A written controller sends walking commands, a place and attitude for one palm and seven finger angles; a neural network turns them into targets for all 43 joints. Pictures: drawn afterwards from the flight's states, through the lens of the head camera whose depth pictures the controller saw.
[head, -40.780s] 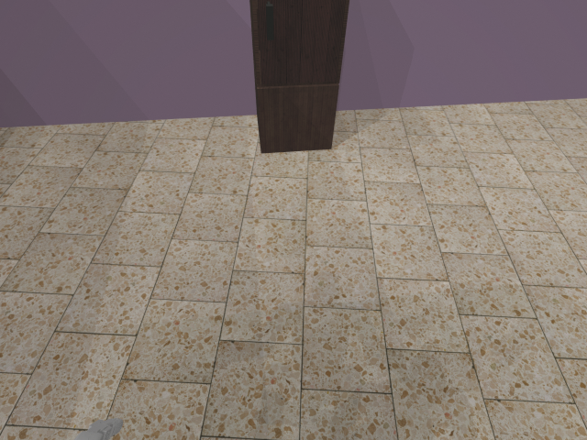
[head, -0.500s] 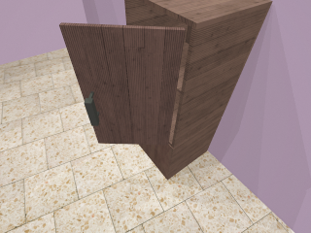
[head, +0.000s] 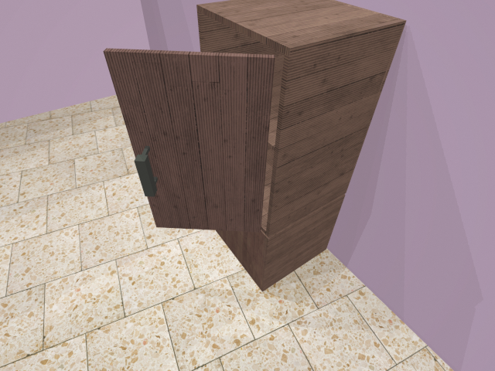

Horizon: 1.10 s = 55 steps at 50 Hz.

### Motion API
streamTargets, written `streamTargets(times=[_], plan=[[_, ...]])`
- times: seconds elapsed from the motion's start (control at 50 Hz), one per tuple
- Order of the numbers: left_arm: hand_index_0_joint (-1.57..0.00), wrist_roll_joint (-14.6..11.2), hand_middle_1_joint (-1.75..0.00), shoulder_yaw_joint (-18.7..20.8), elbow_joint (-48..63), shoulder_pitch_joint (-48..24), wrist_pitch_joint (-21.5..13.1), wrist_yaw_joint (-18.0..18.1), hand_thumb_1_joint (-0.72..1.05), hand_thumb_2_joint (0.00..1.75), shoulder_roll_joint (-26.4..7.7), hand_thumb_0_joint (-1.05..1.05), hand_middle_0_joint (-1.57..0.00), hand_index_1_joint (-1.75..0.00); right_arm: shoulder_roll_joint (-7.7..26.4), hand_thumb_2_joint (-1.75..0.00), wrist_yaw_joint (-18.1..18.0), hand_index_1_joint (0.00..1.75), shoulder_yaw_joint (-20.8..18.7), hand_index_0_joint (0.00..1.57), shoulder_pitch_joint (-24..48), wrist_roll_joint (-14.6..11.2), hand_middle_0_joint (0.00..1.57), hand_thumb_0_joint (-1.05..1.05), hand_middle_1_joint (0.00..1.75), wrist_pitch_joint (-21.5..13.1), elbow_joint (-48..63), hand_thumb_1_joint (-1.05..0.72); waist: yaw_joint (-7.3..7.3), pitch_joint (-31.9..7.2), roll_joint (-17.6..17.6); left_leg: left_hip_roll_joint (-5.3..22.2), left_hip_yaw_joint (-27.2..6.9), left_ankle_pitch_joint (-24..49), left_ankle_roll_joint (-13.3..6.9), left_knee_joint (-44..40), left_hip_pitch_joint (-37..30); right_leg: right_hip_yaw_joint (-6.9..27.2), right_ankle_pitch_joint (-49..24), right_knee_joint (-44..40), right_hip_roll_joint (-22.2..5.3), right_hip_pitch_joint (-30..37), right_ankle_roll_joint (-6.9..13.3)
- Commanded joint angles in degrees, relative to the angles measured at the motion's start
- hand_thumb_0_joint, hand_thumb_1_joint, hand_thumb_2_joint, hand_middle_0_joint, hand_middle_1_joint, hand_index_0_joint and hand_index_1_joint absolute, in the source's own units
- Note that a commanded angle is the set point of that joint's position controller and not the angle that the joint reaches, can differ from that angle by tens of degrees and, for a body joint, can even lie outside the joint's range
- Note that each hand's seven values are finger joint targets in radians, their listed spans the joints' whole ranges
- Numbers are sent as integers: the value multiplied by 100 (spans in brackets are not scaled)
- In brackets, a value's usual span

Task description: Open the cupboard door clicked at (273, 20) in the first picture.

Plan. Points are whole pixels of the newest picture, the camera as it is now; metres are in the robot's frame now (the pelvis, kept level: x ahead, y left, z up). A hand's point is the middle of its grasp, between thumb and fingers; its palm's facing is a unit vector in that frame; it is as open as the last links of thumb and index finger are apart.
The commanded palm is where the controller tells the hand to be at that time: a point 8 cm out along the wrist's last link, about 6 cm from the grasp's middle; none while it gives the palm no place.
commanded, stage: come to a stop and stand still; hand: left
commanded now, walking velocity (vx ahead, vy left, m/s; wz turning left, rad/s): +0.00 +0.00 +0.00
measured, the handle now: (148, 170) +0.63 +0.29 -0.06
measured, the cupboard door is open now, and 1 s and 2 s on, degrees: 53 53 53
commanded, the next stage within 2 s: look again from close up in 0.08 s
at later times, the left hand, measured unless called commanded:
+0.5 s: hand out of the picture -0.02 +0.19 -0.18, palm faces +0.01 -0.99 -0.13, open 7.4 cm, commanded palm none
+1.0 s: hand out of the picture -0.07 +0.22 -0.17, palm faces +0.07 -0.98 -0.17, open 7.4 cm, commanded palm none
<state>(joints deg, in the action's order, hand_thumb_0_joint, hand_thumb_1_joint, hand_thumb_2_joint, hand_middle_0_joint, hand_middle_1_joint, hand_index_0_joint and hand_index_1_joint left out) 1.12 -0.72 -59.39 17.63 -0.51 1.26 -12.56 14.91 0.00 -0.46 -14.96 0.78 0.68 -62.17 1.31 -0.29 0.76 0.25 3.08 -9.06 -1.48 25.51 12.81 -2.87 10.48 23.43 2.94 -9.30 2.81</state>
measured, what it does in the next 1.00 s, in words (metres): shifts its weight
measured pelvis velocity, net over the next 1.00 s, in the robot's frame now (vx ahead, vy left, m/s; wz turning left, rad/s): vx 0.02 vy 0.07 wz -0.02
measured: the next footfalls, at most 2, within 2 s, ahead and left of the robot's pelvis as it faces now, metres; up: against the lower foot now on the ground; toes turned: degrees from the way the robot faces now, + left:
right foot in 1.86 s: +0.09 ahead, -0.06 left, +0.00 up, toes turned -6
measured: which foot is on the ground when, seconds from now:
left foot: down 0.00-1.00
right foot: down 0.00-1.00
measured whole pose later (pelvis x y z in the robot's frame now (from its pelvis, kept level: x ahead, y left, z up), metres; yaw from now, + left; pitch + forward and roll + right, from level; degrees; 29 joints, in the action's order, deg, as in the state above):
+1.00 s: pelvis +0.02 +0.07 +0.00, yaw -1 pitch -2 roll -1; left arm 2.3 1.5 -63.1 28.2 -0.6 1.9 -6.1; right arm 9.3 -0.4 -1.6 -16.7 0.5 1.1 -63.3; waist -1.2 -0.4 0.5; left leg -4.7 6.6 -16.9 -3.5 26.6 14.0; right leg 0.7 14.5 25.7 -2.2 -11.6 -0.6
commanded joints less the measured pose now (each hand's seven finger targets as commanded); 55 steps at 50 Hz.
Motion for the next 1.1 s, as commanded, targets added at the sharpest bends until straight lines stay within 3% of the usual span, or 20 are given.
streamTargets(times=[0.0, 0.22, 0.32, 0.44, 0.64, 0.7, 0.74, 0.84, 0.86, 0.88, 0.9, 0.96, 1.0, 1.04, 1.06, 1.08], plan=[[-20, -23, -30, 204, 274, -5, -115, 103, 90, 90, -866, 0, -20, -30, 487, -90, -52, 30, -109, 20, -234, 12, 20, 0, 30, -54, 117, -90, 28, 666, -264, 360, -576, -735, 41, -381, -37, 1360, 1818, -1276, -1072, -952, -11], [-20, -20, -30, 132, -19, 577, -71, 143, 90, 90, -277, 0, -20, -30, 56, -90, -103, 30, -47, 20, -636, 5, 20, 0, 30, -93, -130, -90, -82, 622, -49, 522, -798, -1101, 36, -861, 484, 941, 1030, -804, -885, -397, -65], [-20, 0, -30, 119, -71, 774, -65, 163, 90, 90, -65, 0, -20, -30, -51, -90, -120, 30, -80, 20, -731, -11, 20, 0, 30, -113, -139, -90, -102, 598, -94, 599, -914, -1243, 1, -1009, 587, 792, 672, -565, -828, -327, -88], [-20, 34, -30, 119, -150, 949, -53, 174, 90, 90, 140, 0, -20, -30, -98, -90, -144, 30, -126, 20, -656, -32, 20, 0, 30, -155, -109, -90, -146, 507, 136, 767, -1118, -1505, -52, -1353, 581, 536, 174, -230, -764, -179, -144], [-20, 94, -30, 146, -292, 1250, 6, 173, 90, 90, 283, 0, -20, -30, -11, -90, -153, 30, -225, 20, -438, -40, 20, 0, 30, -113, -31, -90, -179, 747, 43, 879, -1313, -2183, -26, -1787, 627, 391, 325, 55, -691, -415, -236], [-20, 90, -30, 148, -322, 1303, -8, 178, 90, 90, 269, 0, -20, -30, -5, -90, -154, 30, -227, 20, -419, -42, 20, 0, 30, -117, -18, -90, -165, 636, -114, 854, -1276, -1930, -9, -1733, 407, 440, 241, 3, -716, -452, -218], [-20, 83, -30, 153, -345, 1311, -1, 181, 90, 90, 282, 0, -20, -30, 20, -90, -158, 30, -230, 20, -401, -39, 20, 0, 30, -114, -23, -90, -152, 644, 37, 848, -1267, -1940, 47, -1782, 320, 447, 286, 29, -712, -513, -225], [-20, 134, -30, 230, -414, 1623, 29, 126, 90, 90, 273, 0, -20, -30, 132, -90, -120, 30, -267, 20, -308, -12, 20, 0, 30, -35, 24, -90, -275, 704, 105, 829, -1191, -2955, -103, -1802, 635, 278, 1090, 203, -595, -340, -161], [-20, 141, -30, 243, -414, 1699, 31, 109, 90, 90, 277, 0, -20, -30, 135, -90, -110, 30, -274, 20, -269, -1, 20, 0, 30, -25, 55, -90, -305, 750, 67, 760, -1107, -2957, -110, -1720, 716, 330, 1252, 116, -610, -322, -123], [-20, 138, -30, 260, -415, 1741, 25, 100, 90, 90, 251, 0, -20, -30, 105, -90, -101, 30, -265, 20, -243, 1, 20, 0, 30, -13, 85, -90, -334, 853, -191, 646, -978, -2865, -100, -1513, 809, 504, 1471, -86, -680, -351, -69], [-20, 132, -30, 267, -388, 1745, 2, 97, 90, 90, 202, 0, -20, -30, 47, -90, -91, 30, -248, 20, -262, -2, 20, 0, 30, -14, 117, -90, -320, 919, -496, 478, -838, -2569, -74, -1175, 804, 845, 1738, -352, -831, -469, 31], [-20, 52, -30, 387, -289, 1555, -64, 124, 90, 90, -77, 0, -20, -30, -238, -90, -70, 30, -200, 20, -389, -2, 20, 0, 30, -42, 184, -90, -160, 992, -1281, -74, -128, -1344, 30, 701, 717, 2215, 2771, -1297, -1726, -880, 498], [-20, 15, -30, 474, -114, 1303, -98, 170, 90, 90, -231, 0, -20, -30, -289, -90, -52, 30, -216, 20, -485, 19, 20, 0, 30, -59, 213, -90, -63, 822, -1168, -19, -89, -1174, 27, 1688, 836, 2659, 2887, -1543, -2083, -874, 758], [-20, 48, -30, 525, 23, 1031, -132, 167, 90, 90, -305, 0, -20, -30, -333, -90, -10, 30, -218, 20, -544, -9, 20, 0, 30, -134, 288, -90, 3, 696, -939, 149, -239, -1422, -10, 1538, 856, 2330, 2459, -1305, -2072, -815, 731], [-20, 69, -30, 517, 58, 894, -121, 147, 90, 90, -275, 0, -20, -30, -352, -90, -5, 30, -213, 20, -650, -17, 20, 0, 30, -159, 277, -90, 76, 772, -953, 180, -206, -1402, -9, 975, 483, 2041, 2352, -1045, -1923, -1100, 614], [-20, 75, -30, 503, 71, 823, -90, 109, 90, 90, -188, 0, -20, -30, -370, -90, -14, 30, -199, 20, -874, -23, 20, 0, 30, -205, 213, -90, 138, 740, -721, 76, -81, -1278, 8, 301, -137, 1615, 2193, -594, -1605, -1403, 473]])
